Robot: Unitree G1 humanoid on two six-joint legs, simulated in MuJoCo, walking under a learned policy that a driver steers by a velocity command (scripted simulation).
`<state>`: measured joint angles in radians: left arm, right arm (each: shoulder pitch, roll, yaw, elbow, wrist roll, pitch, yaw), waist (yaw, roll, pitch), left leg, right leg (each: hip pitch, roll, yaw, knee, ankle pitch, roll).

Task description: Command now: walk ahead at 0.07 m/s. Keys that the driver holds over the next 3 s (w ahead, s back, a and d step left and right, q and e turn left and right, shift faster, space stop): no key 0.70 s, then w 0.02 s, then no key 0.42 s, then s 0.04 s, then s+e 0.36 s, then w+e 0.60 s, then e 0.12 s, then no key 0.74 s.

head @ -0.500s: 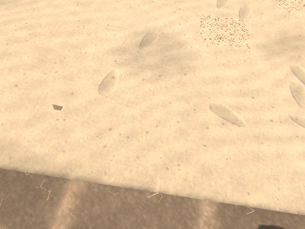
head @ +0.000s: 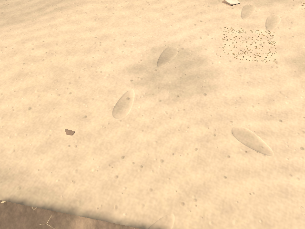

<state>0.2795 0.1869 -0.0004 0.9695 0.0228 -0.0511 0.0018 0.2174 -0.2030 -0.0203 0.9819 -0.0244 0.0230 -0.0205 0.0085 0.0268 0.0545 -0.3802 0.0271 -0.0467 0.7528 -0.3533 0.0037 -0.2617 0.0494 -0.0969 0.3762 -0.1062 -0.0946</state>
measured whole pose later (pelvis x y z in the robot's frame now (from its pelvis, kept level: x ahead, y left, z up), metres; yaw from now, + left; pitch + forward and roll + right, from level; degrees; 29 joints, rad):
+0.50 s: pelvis +0.04 +0.03 +0.00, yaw -1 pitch -1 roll +0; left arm 0.31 0.17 -0.01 1.09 0.01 -0.01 0.03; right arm 0.29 -0.15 0.02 1.13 -0.01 -0.02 -0.04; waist 0.01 -0.01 0.02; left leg -0.13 -0.02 0.01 0.38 -0.23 0.03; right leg -0.19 0.01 -0.06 0.38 -0.16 -0.03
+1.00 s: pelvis +0.06 +0.04 +0.00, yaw -1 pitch -1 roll +0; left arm 0.31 0.13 -0.01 1.16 0.01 -0.01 0.04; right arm 0.33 -0.12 0.02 1.16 -0.01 -0.02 -0.04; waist 0.01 0.00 0.02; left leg -0.10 -0.04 0.02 0.37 -0.25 0.04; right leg -0.17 -0.01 -0.04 0.39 -0.20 -0.01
